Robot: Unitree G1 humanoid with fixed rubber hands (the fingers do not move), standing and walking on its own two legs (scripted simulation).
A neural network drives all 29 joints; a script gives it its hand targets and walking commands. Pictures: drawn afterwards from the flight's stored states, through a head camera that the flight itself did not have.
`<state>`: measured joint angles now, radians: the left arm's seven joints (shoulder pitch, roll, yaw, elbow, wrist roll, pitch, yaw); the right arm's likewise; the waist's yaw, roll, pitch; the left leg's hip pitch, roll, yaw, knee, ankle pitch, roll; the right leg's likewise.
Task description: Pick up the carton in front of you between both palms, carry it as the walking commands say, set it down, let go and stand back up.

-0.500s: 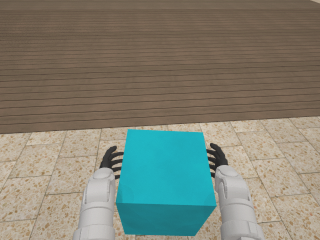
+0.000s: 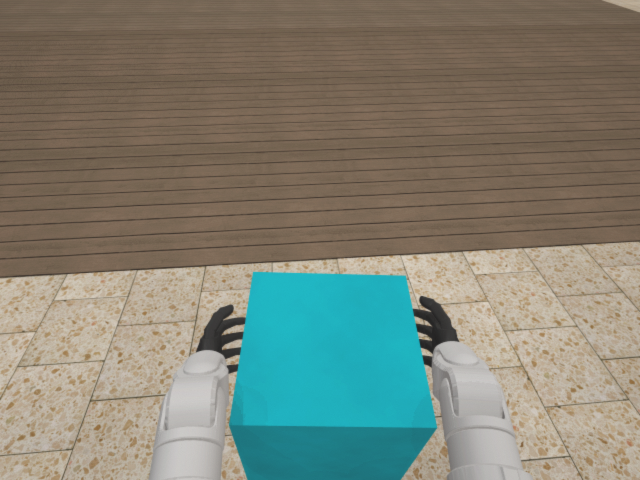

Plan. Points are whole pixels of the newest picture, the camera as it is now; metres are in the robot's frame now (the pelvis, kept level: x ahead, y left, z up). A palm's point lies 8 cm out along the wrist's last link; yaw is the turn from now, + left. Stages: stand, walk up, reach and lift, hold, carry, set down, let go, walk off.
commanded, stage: reach and lift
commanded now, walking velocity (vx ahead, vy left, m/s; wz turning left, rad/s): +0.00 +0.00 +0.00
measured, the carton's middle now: (326, 384) +0.29 +0.00 -0.04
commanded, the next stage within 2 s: hold in 0.04 s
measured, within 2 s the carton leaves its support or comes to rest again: neither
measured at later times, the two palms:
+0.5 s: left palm (206, 364) +0.27 +0.15 +0.04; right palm (448, 359) +0.27 -0.15 +0.05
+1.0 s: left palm (210, 357) +0.28 +0.15 +0.05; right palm (449, 352) +0.28 -0.15 +0.05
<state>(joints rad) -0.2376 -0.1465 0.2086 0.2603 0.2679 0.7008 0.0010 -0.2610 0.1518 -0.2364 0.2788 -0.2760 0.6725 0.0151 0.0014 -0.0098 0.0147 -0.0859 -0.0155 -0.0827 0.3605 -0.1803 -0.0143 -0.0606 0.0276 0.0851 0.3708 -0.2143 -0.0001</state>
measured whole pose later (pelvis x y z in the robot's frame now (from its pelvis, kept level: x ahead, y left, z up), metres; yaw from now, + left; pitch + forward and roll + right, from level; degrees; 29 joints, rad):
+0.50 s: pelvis -0.02 +0.01 +0.00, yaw +0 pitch -8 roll +0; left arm -0.30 -0.16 0.24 0.25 0.28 0.77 -0.01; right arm -0.31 0.16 -0.28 0.25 -0.28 0.74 0.02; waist -0.01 -0.01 0.04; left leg -0.08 -0.02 -0.08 0.38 -0.17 -0.01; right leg -0.05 0.02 0.09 0.39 -0.20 0.01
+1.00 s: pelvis +0.00 +0.00 +0.00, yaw +0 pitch -7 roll +0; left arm -0.23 -0.15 0.18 0.19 0.26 0.78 0.00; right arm -0.24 0.15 -0.22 0.20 -0.28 0.75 0.02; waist -0.01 0.00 0.02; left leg -0.04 -0.02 -0.08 0.34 -0.17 -0.01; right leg -0.01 0.02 0.09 0.35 -0.21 0.00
